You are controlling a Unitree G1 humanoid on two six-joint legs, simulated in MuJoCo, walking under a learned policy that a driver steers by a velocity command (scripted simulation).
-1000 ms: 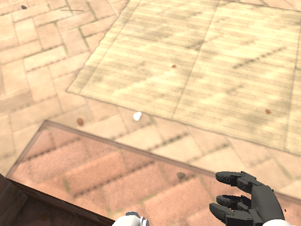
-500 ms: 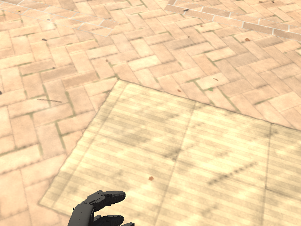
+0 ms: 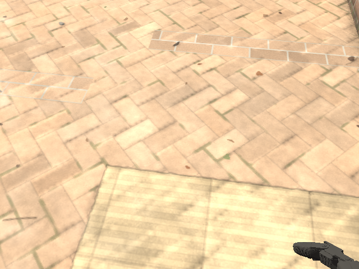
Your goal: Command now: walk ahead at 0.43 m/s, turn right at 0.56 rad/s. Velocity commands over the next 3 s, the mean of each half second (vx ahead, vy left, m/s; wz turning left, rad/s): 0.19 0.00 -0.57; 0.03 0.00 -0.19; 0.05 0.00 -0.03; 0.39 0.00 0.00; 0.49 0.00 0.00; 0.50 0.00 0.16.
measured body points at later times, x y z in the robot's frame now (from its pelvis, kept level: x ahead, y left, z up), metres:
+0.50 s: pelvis +0.17 -0.04 +0.00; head +0.21 -0.07 +0.45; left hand +0.39 +0.17 -0.09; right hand +0.20 -0.32 -0.12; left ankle +0.14 +0.10 -0.64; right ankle +0.24 -0.13 -0.72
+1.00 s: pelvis +0.20 -0.02 +0.02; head +0.20 -0.01 +0.47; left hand +0.38 +0.18 -0.11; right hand +0.22 -0.29 -0.10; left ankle +0.24 +0.07 -0.72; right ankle +0.18 -0.13 -0.72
